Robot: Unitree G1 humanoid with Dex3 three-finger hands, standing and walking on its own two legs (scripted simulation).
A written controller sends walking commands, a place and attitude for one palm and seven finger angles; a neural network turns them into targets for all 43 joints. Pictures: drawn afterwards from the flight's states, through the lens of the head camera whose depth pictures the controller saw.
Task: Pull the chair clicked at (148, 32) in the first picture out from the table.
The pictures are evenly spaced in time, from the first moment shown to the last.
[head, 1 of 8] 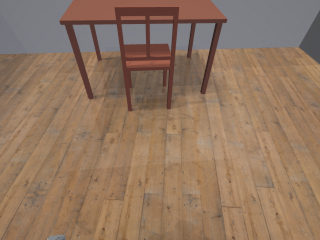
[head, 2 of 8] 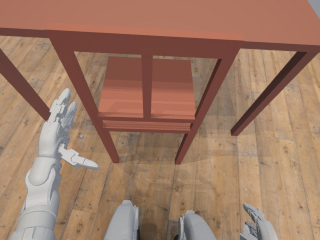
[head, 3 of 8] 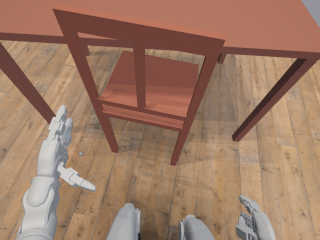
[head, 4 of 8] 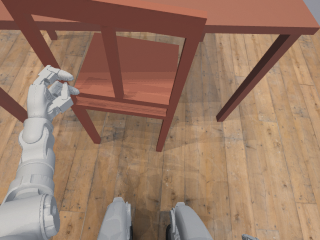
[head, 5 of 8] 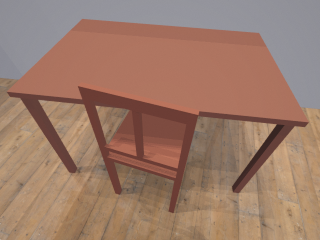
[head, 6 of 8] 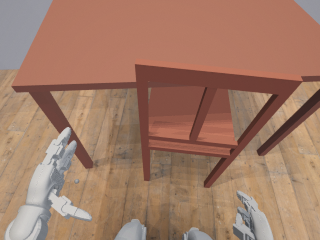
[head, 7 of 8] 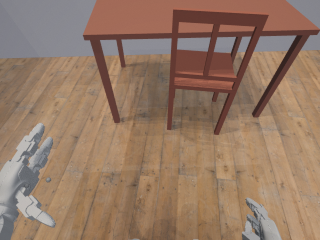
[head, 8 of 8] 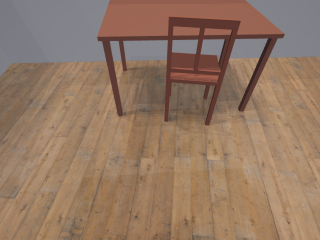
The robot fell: no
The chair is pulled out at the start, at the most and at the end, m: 0.00 0.00 -0.07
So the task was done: no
